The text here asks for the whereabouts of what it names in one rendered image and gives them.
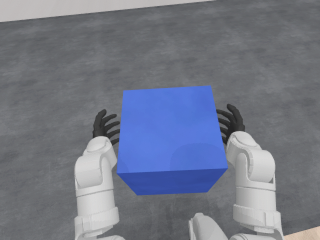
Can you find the right robot thigh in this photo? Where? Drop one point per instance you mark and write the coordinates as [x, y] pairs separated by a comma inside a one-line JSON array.
[[203, 227]]

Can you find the carton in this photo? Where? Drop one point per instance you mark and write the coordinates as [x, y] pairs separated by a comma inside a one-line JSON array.
[[170, 141]]

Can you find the left robot forearm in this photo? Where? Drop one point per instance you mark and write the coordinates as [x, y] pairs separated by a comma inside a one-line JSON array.
[[96, 208]]

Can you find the robot left hand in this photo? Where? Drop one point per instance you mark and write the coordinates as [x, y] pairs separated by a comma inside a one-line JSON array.
[[101, 130]]

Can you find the robot right hand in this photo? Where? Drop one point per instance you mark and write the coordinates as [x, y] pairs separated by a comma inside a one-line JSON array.
[[235, 124]]

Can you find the right robot forearm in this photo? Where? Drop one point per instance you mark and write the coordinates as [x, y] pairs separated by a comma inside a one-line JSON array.
[[255, 206]]

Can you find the right robot shin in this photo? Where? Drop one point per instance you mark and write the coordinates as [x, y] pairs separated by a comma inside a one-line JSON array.
[[198, 214]]

